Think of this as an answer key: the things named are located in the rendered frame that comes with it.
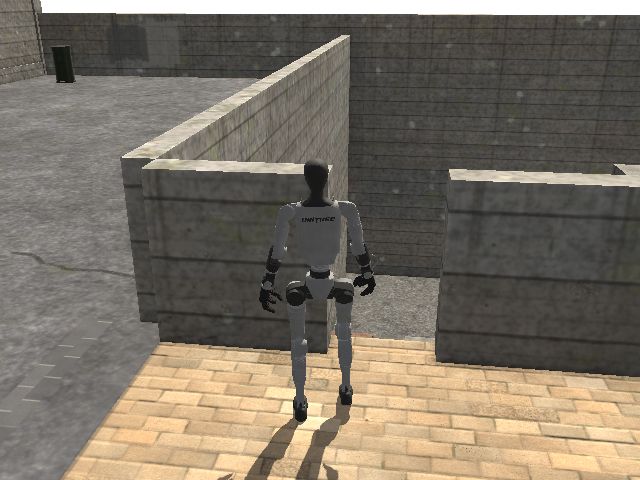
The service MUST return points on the right robot hand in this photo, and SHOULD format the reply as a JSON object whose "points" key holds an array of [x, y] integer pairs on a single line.
{"points": [[362, 281]]}

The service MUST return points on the robot left thigh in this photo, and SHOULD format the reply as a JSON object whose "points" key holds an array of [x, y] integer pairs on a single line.
{"points": [[296, 307]]}

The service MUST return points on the right robot upper arm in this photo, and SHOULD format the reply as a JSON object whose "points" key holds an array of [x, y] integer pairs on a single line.
{"points": [[349, 210]]}

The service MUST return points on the robot right forearm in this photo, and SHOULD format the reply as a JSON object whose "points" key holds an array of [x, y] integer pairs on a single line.
{"points": [[365, 263]]}

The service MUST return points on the left robot upper arm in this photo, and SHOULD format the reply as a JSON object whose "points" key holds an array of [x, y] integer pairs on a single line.
{"points": [[286, 213]]}

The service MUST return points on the robot left forearm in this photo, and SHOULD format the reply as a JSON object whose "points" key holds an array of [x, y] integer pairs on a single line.
{"points": [[271, 271]]}

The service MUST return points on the robot head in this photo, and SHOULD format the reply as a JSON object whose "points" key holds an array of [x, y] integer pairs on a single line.
{"points": [[316, 174]]}

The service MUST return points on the left robot hand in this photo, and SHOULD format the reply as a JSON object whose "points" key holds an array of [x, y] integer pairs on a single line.
{"points": [[265, 296]]}

